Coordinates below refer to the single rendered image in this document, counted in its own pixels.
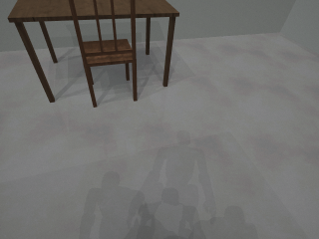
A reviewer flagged chair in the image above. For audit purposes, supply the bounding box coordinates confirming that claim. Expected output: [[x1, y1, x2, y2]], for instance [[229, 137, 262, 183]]
[[68, 0, 138, 108]]

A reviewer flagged table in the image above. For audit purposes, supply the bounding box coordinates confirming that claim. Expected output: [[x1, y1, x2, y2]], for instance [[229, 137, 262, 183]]
[[7, 0, 179, 103]]

